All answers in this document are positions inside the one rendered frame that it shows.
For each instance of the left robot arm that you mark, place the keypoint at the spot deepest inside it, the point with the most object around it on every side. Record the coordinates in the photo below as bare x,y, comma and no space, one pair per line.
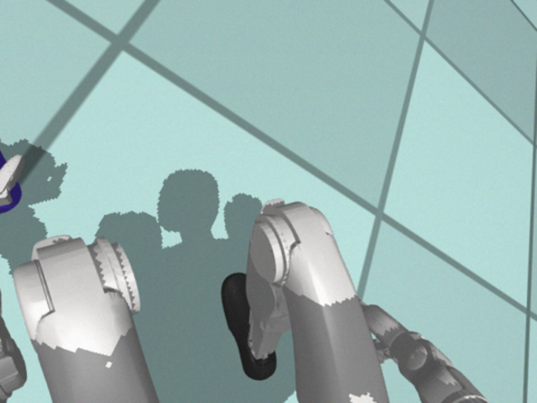
13,373

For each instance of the can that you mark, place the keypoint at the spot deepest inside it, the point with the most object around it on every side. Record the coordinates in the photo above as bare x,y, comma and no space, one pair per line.
15,193

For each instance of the left robot hand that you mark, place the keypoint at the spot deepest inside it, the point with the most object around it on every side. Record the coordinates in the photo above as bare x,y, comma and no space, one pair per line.
9,175

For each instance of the right robot hand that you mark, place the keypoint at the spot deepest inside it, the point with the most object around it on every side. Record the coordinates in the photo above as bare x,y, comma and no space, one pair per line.
384,327

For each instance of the right robot foot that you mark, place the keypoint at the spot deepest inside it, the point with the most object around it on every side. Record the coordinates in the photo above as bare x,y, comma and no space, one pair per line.
237,312

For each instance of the right robot arm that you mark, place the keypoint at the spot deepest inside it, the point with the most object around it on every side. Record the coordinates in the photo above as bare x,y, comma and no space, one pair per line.
431,372

